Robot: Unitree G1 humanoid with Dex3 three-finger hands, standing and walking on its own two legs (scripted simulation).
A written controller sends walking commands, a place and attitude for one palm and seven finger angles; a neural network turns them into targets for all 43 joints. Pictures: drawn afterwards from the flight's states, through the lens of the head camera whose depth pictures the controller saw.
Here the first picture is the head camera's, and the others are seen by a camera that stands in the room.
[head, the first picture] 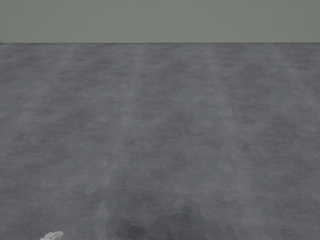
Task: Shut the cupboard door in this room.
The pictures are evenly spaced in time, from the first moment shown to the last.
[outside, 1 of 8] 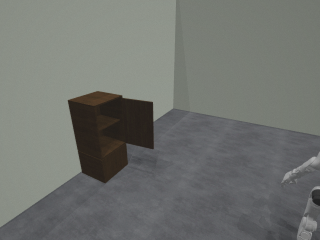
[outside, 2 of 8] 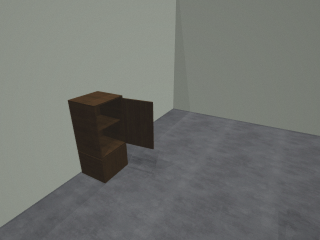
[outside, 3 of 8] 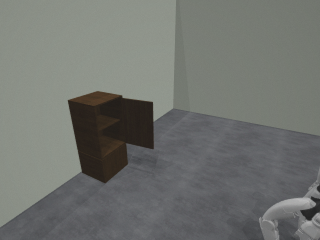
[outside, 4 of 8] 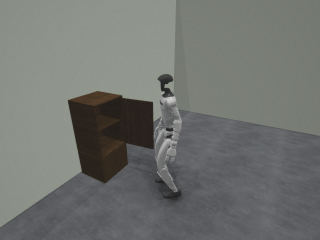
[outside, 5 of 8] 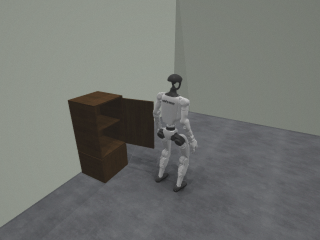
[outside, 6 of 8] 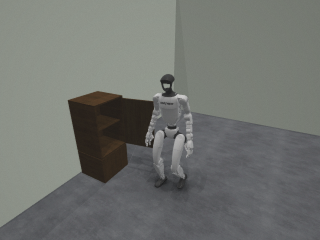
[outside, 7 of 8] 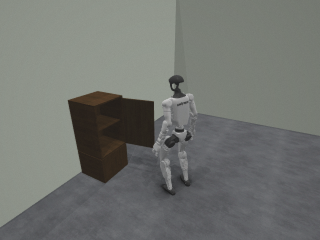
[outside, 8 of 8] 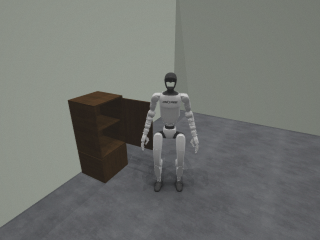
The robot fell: no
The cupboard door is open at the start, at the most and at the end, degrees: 97 100 94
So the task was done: no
